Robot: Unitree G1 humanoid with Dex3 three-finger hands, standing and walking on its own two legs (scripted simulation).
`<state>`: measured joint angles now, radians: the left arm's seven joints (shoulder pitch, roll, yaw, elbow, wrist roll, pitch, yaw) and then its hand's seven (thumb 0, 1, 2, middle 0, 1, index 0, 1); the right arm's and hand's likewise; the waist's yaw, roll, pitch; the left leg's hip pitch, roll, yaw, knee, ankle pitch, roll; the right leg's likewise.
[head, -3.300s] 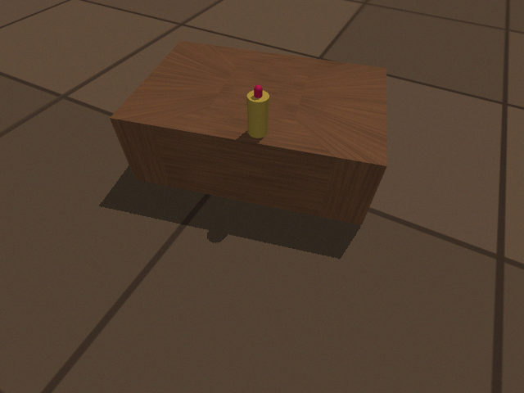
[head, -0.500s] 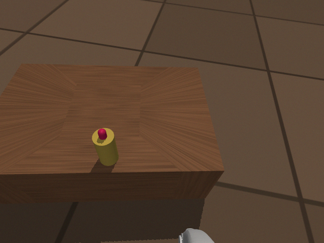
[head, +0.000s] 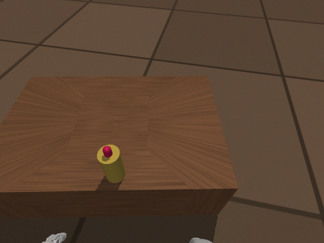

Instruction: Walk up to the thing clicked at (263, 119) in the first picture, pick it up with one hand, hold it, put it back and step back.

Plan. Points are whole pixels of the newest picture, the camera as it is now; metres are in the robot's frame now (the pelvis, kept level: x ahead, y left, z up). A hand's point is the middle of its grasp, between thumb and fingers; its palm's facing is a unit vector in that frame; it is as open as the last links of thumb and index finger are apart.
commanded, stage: walk up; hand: left
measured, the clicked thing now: (111, 162) +0.46 +0.21 -0.26
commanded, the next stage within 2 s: stand in 1.30 s
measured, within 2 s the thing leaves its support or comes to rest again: neither
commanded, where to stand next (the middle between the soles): +0.07 +0.00 m, yaw +1 degrees
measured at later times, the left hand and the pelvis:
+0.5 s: hand out of the picture +0.10 +0.25 -0.13, palm faces +0.06 -0.95 -0.32, open 7.4 cm; pelvis +0.03 +0.00 +0.03, yaw +1 degrees
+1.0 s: hand out of the picture +0.12 +0.24 -0.13, palm faces +0.03 -0.95 -0.32, open 7.4 cm; pelvis +0.04 -0.01 +0.03, yaw +1 degrees
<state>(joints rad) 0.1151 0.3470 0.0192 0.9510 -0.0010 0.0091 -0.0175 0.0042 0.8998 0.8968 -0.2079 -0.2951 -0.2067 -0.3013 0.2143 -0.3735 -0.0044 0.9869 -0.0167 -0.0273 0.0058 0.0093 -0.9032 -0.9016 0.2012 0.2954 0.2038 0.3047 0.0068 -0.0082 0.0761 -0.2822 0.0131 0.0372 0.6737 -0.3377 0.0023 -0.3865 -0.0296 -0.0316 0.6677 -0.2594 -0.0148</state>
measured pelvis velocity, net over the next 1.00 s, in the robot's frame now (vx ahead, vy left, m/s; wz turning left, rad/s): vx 0.04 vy -0.01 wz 0.02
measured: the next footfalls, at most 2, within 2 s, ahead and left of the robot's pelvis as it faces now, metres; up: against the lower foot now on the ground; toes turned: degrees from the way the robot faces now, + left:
none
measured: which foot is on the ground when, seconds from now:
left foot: down 0.00-1.00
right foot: down 0.00-1.00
